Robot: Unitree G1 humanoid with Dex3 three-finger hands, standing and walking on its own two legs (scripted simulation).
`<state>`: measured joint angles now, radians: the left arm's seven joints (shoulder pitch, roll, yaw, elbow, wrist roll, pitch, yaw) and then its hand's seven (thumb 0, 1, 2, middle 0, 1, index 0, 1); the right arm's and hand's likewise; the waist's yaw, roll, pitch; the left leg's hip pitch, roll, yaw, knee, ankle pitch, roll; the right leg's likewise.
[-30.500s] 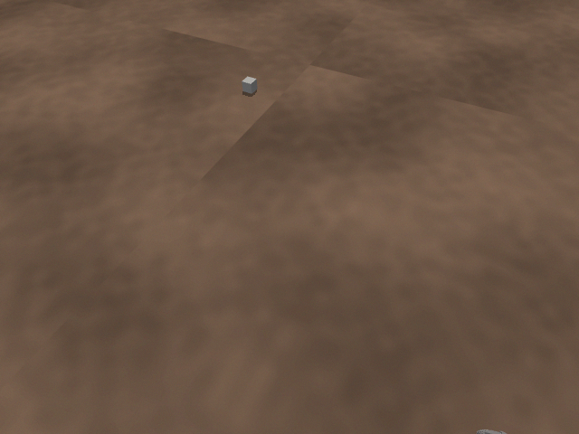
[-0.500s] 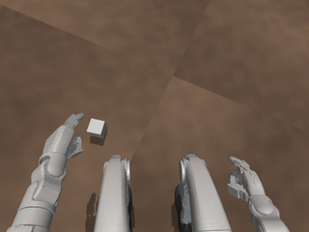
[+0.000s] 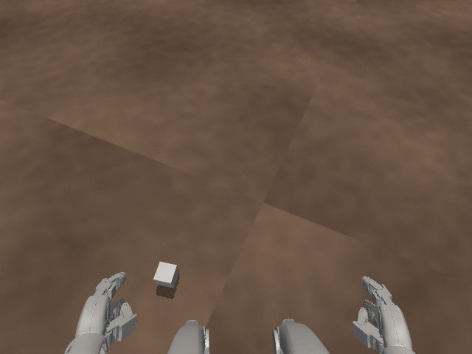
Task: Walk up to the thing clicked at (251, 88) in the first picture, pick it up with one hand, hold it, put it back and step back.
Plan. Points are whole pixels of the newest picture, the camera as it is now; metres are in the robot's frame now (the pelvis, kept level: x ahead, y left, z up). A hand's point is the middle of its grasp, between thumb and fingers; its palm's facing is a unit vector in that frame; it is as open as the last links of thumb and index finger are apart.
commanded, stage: home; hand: left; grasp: from above
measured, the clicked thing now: (166, 274) +0.45 +0.25 -0.65
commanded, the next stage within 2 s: none
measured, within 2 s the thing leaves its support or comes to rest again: neither
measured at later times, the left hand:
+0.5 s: hand (122, 328) +0.18 +0.19 -0.02, palm faces +0.08 -0.98 -0.20, open 7.4 cm
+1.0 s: hand (121, 332) +0.17 +0.19 -0.02, palm faces +0.06 -0.98 -0.20, open 7.4 cm
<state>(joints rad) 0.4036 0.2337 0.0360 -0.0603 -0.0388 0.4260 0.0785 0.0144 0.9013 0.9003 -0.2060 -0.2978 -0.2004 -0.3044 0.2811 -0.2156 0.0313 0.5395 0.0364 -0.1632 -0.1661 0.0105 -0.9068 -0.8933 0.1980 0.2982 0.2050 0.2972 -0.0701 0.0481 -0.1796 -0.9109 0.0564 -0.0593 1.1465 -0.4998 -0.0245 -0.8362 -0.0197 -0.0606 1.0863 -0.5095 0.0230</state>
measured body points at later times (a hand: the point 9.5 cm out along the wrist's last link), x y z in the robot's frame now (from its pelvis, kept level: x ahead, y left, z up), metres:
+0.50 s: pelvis +0.02 +0.00 +0.03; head +0.04 +0.01 +0.48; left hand +0.17 +0.24 -0.01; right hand +0.19 -0.24 -0.03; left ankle +0.03 +0.13 -0.65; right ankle +0.01 -0.14 -0.65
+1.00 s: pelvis +0.01 +0.00 +0.03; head +0.02 +0.01 +0.48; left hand +0.16 +0.24 +0.00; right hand +0.17 -0.24 -0.04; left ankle +0.03 +0.13 -0.65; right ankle +0.01 -0.14 -0.65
